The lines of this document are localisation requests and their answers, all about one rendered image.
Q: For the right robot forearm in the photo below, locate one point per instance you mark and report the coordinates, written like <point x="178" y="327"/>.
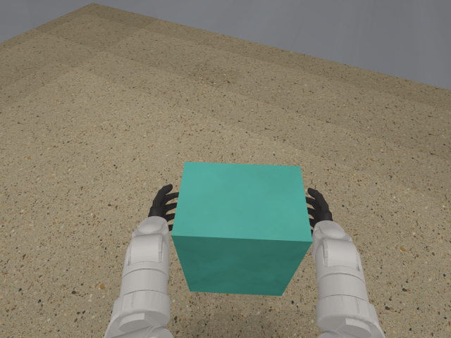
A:
<point x="343" y="301"/>

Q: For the left robot forearm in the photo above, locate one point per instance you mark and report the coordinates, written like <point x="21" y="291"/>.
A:
<point x="143" y="299"/>

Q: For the carton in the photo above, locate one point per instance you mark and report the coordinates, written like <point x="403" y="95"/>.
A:
<point x="241" y="228"/>

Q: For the left robot hand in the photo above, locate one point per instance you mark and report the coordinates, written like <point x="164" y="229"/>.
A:
<point x="159" y="207"/>

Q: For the right robot hand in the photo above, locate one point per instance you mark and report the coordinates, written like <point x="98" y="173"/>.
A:
<point x="321" y="210"/>

